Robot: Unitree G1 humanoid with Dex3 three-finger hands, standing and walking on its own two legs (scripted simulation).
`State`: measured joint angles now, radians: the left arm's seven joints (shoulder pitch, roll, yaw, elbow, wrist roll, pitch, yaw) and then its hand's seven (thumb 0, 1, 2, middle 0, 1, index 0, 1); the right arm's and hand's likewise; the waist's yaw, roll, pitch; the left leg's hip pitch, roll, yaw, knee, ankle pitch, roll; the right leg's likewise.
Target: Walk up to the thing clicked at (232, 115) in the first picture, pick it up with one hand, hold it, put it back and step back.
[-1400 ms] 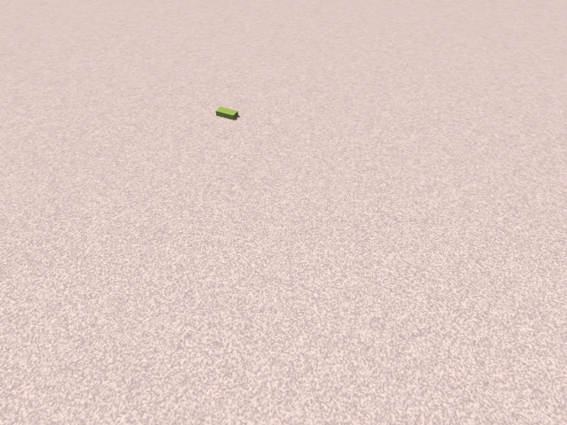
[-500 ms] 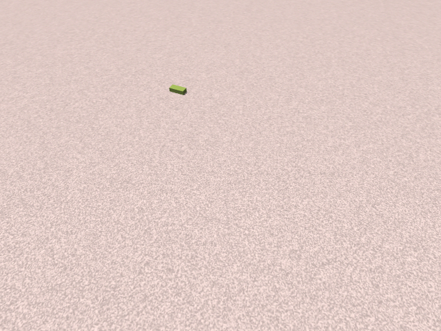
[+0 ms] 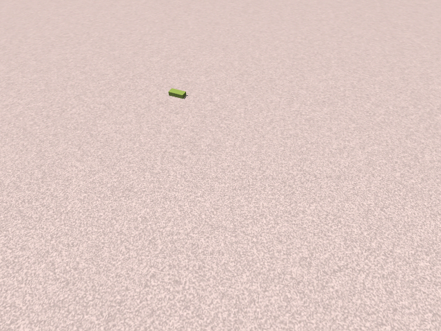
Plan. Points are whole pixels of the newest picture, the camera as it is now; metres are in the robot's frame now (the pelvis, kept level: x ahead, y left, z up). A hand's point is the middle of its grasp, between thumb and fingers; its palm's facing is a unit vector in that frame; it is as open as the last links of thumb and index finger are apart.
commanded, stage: walk up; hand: left
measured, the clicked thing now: (177, 93) +1.94 +0.46 -0.75
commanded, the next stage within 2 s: none
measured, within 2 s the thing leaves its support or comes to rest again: neither
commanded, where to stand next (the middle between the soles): +1.43 +0.32 m, yaw -20 degrees
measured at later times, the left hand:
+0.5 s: hand (116, 222) +0.39 +0.29 -0.12, palm faces -0.15 -0.88 -0.44, open 7.4 cm
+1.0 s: hand (112, 163) +0.61 +0.39 -0.15, palm faces -0.29 -0.87 -0.40, open 7.4 cm
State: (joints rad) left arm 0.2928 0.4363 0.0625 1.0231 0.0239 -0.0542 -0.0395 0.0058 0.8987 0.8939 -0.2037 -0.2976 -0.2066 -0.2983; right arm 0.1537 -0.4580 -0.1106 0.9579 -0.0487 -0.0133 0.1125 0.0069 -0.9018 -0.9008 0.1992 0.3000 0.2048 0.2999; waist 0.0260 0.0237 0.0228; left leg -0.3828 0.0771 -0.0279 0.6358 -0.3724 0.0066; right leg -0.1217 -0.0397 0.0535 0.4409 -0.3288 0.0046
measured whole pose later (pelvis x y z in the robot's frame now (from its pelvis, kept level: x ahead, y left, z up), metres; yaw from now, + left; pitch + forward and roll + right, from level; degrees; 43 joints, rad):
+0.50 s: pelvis +0.22 +0.04 -0.02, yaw -8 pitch -2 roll -1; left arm 0.17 0.41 0.06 0.90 0.00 -0.10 -0.04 0.00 0.90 0.89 -0.20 -0.30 -0.20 -0.30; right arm 0.32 -0.43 -0.08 0.94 -0.03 0.00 0.08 0.01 -0.90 -0.90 0.20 0.30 0.21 0.30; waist -0.04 0.10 0.05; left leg -0.21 0.05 0.03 1.02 -0.49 0.02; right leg -0.37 -0.03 -0.09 0.65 -0.23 -0.02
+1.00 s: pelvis +0.48 +0.12 +0.00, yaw -14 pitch -1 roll +0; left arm 0.26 0.47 0.04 0.97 -0.01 -0.08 -0.02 0.01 0.90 0.89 -0.20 -0.30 -0.20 -0.30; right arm 0.29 -0.41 -0.09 0.85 -0.03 -0.04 0.09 0.00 -0.90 -0.90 0.20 0.30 0.21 0.30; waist -0.05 -0.04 0.06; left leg -0.25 0.05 0.17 0.56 -0.29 0.04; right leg -0.53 -0.06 -0.03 0.99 -0.36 -0.03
